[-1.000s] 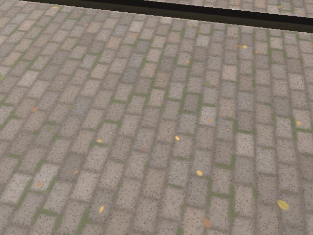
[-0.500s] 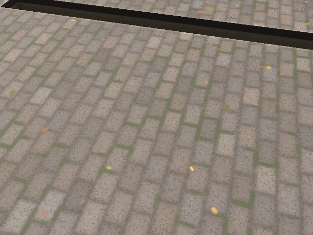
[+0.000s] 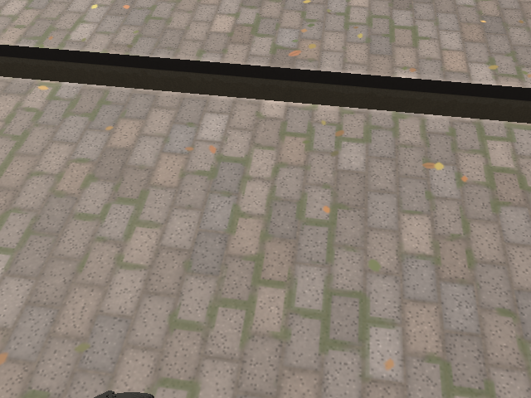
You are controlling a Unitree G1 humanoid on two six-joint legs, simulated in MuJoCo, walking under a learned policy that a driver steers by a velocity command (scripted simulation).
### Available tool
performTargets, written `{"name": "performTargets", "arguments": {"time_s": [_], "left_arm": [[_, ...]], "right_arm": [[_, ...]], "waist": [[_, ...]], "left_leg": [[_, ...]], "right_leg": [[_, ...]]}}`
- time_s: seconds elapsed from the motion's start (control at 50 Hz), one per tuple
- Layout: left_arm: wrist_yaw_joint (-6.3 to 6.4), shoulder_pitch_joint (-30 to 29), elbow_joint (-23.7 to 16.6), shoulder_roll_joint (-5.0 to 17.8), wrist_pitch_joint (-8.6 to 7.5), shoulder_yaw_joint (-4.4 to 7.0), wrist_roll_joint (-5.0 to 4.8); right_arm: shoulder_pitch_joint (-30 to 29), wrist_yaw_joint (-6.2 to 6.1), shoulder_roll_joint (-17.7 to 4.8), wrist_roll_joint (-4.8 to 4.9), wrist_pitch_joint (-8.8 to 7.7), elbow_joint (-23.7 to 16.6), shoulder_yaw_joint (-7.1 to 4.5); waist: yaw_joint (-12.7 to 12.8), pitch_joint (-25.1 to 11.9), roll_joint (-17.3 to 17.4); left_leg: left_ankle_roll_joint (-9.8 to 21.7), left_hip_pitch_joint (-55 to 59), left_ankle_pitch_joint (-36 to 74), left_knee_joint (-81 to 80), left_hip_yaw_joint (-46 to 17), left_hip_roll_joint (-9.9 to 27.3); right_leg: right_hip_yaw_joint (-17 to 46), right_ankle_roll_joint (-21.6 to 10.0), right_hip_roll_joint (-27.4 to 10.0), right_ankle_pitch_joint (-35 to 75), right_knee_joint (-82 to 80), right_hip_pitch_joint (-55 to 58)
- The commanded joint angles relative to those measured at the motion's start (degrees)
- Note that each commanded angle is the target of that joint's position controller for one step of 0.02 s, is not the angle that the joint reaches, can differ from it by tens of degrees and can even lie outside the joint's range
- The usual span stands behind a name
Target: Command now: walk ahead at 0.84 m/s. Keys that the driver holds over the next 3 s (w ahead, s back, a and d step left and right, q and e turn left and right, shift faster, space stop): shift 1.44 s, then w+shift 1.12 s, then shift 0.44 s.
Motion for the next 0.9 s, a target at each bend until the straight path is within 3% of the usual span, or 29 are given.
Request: {"name": "performTargets", "arguments": {"time_s": [0.02, 0.06, 0.08, 0.1, 0.12, 0.14, 0.16, 0.18, 0.2, 0.22, 0.24, 0.26, 0.3, 0.32, 0.36, 0.42, 0.48, 0.52, 0.54, 0.56, 0.58, 0.6, 0.62, 0.66, 0.7, 0.8, 0.9], "left_arm": [[-0.04, -6.4, -4.0, 0.7, -0.89, -0.91, -0.42], [0.73, -3.8, -3.1, 2.4, -1.75, -0.58, 0.39], [1.29, 1.6, -1.3, 4.0, -2.1, -0.03, 0.56], [1.97, 11.7, 1.9, 6.2, -2.55, 0.8, 0.59], [2.45, 17.4, 1.2, 11.7, -3.02, 3.79, -4.34], [3.27, 26.5, 4.3, 16.1, -2.42, 3.71, -2.91], [1.96, 27.0, 5.4, 14.2, -3.44, 2.71, 0.83], [1.54, 24.2, 5.3, 11.0, -2.83, 2.98, 0.37], [1.54, 16.5, 3.7, 8.8, -2.7, 2.46, -0.76], [1.35, 9.9, 3.2, 6.7, -2.88, 1.66, -1.62], [1.39, 7.4, 3.1, 4.6, -3.34, 0.74, -1.64], [1.2, 7.2, 3.9, 4.3, -3.46, 0.45, -1.0], [1.1, 6.9, 5.5, 4.0, -3.49, 0.05, -0.38], [1.38, 6.6, 6.1, 4.8, -3.52, 0.14, -0.04], [2.32, 6.1, 6.8, 6.9, -2.92, 0.5, 0.0], [3.19, 9.0, 8.2, 9.3, -1.53, 1.03, -0.83], [3.38, 9.6, 9.6, 9.1, -0.43, 0.95, -0.95], [3.54, 8.2, 9.9, 8.4, 0.12, 0.77, -1.58], [3.66, 9.2, 10.3, 7.4, 0.24, 0.49, -2.1], [3.81, 11.9, 10.9, 6.1, 0.15, 0.17, -1.72], [3.85, 18.2, 12.2, 5.4, 0.01, 0.25, -0.87], [4.24, 20.3, 13.2, 3.6, 0.46, -0.19, -0.91], [4.61, 17.6, 12.8, 4.4, 1.22, -0.18, -1.0], [5.2, 13.7, 12.6, 6.3, 2.71, 0.37, -1.17], [5.28, 13.7, 13.0, 6.2, 3.33, 0.33, -1.04], [5.3, 13.4, 14.3, 5.7, 3.12, 0.35, -1.41], [5.58, 14.5, 15.7, 4.8, 3.64, 0.31, -1.44]], "right_arm": [[0.0, -0.87, -7.4, 0.31, -1.36, -2.7, -0.41], [1.3, -1.78, -9.5, -0.17, -0.79, -2.0, -0.39], [1.1, -2.43, -10.5, -0.7, -0.21, -1.7, -0.6], [-0.4, -2.99, -11.7, -1.19, 0.42, -1.7, -0.94], [-6.7, -2.71, -14.5, 0.13, 2.09, -3.0, -1.3], [-9.7, -2.34, -10.3, -1.54, 2.16, -5.5, -0.32], [6.9, -1.03, 0.9, 0.23, 1.51, -2.6, 2.18], [6.4, -0.59, -4.9, 1.54, 0.74, -1.1, 1.14], [-1.9, -0.79, -7.5, 2.79, 0.72, -4.2, 0.4], [-7.9, -1.41, -8.0, 2.16, 0.93, -6.0, 0.17], [-10.8, -2.04, -8.5, 1.63, 1.65, -6.3, -0.66], [-9.6, -2.01, -6.9, 0.99, 2.59, -6.4, -0.65], [-7.2, -2.24, -2.8, 0.77, 3.95, -5.9, -0.16], [-8.1, -2.6, -2.6, 0.85, 4.24, -6.5, -0.12], [-12.0, -3.27, -3.6, 0.46, 4.52, -7.8, -0.11], [-18.2, -3.36, -4.9, 0.21, 4.89, -8.6, -0.11], [-22.6, -3.22, -6.7, 0.32, 5.43, -9.5, -0.53], [-23.1, -3.03, -7.5, -0.27, 5.26, -9.4, -0.94], [-22.7, -3.03, -8.2, -0.85, 5.11, -8.9, -1.27], [-22.1, -3.18, -10.4, -1.36, 4.94, -8.7, -1.76], [-22.9, -3.44, -13.1, -1.18, 5.19, -8.8, -2.22], [-23.3, -3.31, -10.1, -0.91, 5.57, -8.1, -1.63], [-24.6, -2.82, -7.8, -0.46, 5.65, -8.1, -1.28], [-26.8, -2.35, -7.2, -0.39, 5.5, -8.4, -1.09], [-26.0, -2.43, -8.0, -0.19, 5.1, -7.5, -1.38], [-24.6, -2.71, -7.6, 0.14, 5.1, -5.7, -1.43], [-25.1, -2.73, -7.3, 0.23, 5.81, -4.7, -1.54]], "waist": [[1.7, 9.7, 1.6], [2.8, 5.3, 4.3], [5.0, 1.8, 6.4], [9.6, -3.3, 8.2], [17.7, -10.6, 11.2], [18.0, -20.1, 1.5], [8.8, -32.5, -15.7], [11.0, -34.7, -5.5], [9.1, -22.2, -3.2], [6.0, -12.0, 4.1], [4.5, -7.1, 5.7], [2.5, -5.3, 4.5], [0.3, -4.0, 1.3], [-0.3, -3.7, -0.3], [-0.2, -5.0, -2.3], [2.7, -7.6, -2.6], [3.9, -5.8, -3.3], [2.8, -4.5, -3.0], [2.6, -4.2, -2.0], [3.7, -4.7, 1.2], [8.0, -5.7, 7.5], [8.5, -7.0, 12.0], [7.5, -5.6, 10.8], [6.6, -3.1, 6.9], [6.2, -3.4, 5.7], [5.1, -5.1, 3.4], [4.9, -4.0, 2.1]], "left_leg": [[1.4, -11.3, 46.3, -6.4, -3.2, 13.5], [-0.6, -2.2, 65.8, 2.1, -2.8, 14.4], [-1.6, -0.4, 70.8, 9.4, -3.1, 14.5], [-2.3, -1.2, 71.5, 21.2, -3.2, 14.5], [-4.0, -4.6, 72.6, 35.3, -5.6, 14.9], [-5.0, -15.8, 31.4, 57.2, -3.4, 7.7], [-7.7, -38.3, -20.8, 81.1, -15.5, -2.3], [-5.8, -38.9, -17.8, 82.6, -21.2, 0.4], [-5.8, -41.4, -14.9, 78.5, -17.1, 4.0], [-6.2, -41.3, -11.6, 73.8, -12.6, 7.0], [-6.6, -39.4, -9.4, 71.0, -11.1, 8.3], [-6.7, -34.3, -7.4, 68.3, -10.6, 9.9], [-7.4, -29.0, -4.5, 60.8, -9.7, 11.1], [-7.7, -28.5, -2.4, 56.1, -9.0, 11.2], [-8.2, -27.9, 3.4, 45.1, -7.8, 11.2], [-8.5, -26.8, 12.2, 34.9, -6.7, 10.4], [-7.7, -26.0, 12.5, 29.3, -7.4, 10.5], [-6.2, -23.2, 13.6, 22.4, -6.6, 9.9], [-5.1, -20.7, 17.4, 18.0, -6.6, 9.7], [-3.8, -17.1, 30.8, 16.5, -9.9, 13.0], [-0.6, -13.2, 38.4, 18.5, -13.2, 16.6], [2.5, -14.7, 30.6, 17.2, -14.8, 18.0], [2.0, -18.4, 19.9, 15.5, -15.5, 16.6], [-0.7, -22.0, 13.8, 15.6, -13.0, 13.3], [-1.4, -21.4, 16.1, 16.7, -11.7, 12.1], [-0.6, -17.8, 24.5, 19.7, -10.3, 11.3], [-0.2, -18.2, 23.2, 19.9, -9.7, 10.6]], "right_leg": [[-5.3, -1.3, 5.2, 6.7, -11.1, 12.9], [-6.6, -2.5, 10.2, 3.4, -15.0, 17.3], [-6.2, -2.7, 12.5, 1.2, -15.6, 23.2], [-4.1, -3.5, 12.9, 1.5, -16.5, 33.1], [3.3, -5.5, 6.8, 10.9, -20.4, 44.3], [11.6, -6.1, -4.3, 32.5, -11.7, 61.0], [36.5, -20.7, -19.7, 50.1, -8.9, 83.5], [35.9, -20.4, -17.0, 40.8, -14.6, 77.6], [27.1, -17.9, -14.1, 33.0, -18.5, 66.1], [21.3, -14.9, -11.2, 28.0, -23.3, 52.3], [17.9, -13.7, -9.5, 27.3, -26.5, 42.9], [14.8, -12.5, -7.9, 28.7, -28.7, 35.7], [9.3, -11.8, -5.1, 30.4, -31.0, 27.6], [6.8, -11.3, -3.8, 32.8, -31.2, 26.0], [3.0, -9.9, -1.6, 34.1, -30.3, 26.8], [2.3, -8.3, -1.5, 27.3, -29.3, 31.3], [4.9, -8.0, -3.3, 13.5, -28.9, 31.9], [6.1, -6.6, -2.9, 3.3, -26.2, 31.1], [6.4, -4.6, -1.1, -2.7, -24.0, 30.8], [5.6, -1.9, 1.6, -9.5, -20.8, 29.6], [3.2, 0.4, 6.4, -20.8, -18.7, 26.2], [1.4, 2.1, 7.6, -26.6, -17.9, 27.2], [1.4, 2.9, 7.3, -25.4, -18.6, 29.2], [1.4, 3.2, 6.8, -23.4, -19.1, 30.0], [2.0, 3.0, 6.1, -22.0, -19.4, 30.7], [2.3, 3.5, 5.4, -17.3, -18.7, 31.4], [2.3, 3.7, 5.3, -17.2, -18.5, 31.6]]}}
Next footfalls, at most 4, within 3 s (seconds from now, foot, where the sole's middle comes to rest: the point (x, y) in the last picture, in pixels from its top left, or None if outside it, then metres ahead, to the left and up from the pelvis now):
0.12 right None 0.36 -0.08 -0.77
0.56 left None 0.45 0.14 -0.77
1.78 left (178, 387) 0.53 0.21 -0.77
2.26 right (244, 235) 0.98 0.03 -0.77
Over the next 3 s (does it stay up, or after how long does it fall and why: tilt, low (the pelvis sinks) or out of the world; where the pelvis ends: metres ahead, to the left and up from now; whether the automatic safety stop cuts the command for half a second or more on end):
stays up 1.35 0.12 0.01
